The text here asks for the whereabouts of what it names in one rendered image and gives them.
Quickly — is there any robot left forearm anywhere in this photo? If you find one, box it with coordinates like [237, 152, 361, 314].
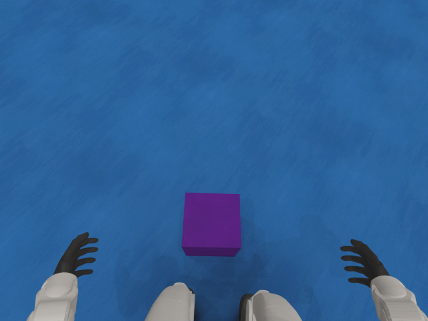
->
[26, 272, 78, 321]

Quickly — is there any robot right foot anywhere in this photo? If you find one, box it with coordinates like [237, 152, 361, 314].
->
[239, 294, 253, 321]

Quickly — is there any left robot hand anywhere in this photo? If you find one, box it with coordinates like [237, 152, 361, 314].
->
[54, 232, 98, 278]

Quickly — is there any carton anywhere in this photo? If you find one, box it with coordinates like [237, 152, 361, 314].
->
[181, 193, 241, 257]

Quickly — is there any right robot hand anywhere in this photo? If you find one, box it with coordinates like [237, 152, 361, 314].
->
[340, 239, 390, 288]

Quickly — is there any left robot thigh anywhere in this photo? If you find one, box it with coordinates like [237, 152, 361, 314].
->
[145, 286, 195, 321]

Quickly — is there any robot right forearm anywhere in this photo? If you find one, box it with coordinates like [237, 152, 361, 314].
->
[370, 276, 428, 321]

